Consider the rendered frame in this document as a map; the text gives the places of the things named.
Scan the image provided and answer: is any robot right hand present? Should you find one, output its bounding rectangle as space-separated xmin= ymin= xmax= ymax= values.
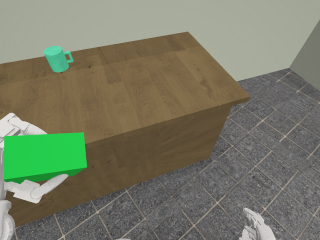
xmin=239 ymin=207 xmax=276 ymax=240

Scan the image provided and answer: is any robot left hand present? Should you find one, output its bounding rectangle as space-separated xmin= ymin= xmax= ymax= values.
xmin=0 ymin=113 xmax=69 ymax=204

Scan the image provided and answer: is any sponge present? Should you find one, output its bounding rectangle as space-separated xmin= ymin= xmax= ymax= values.
xmin=3 ymin=132 xmax=87 ymax=184

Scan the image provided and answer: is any left robot forearm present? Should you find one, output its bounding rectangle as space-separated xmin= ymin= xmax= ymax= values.
xmin=0 ymin=200 xmax=15 ymax=240

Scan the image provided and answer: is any table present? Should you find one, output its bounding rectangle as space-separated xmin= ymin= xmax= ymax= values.
xmin=0 ymin=31 xmax=251 ymax=228

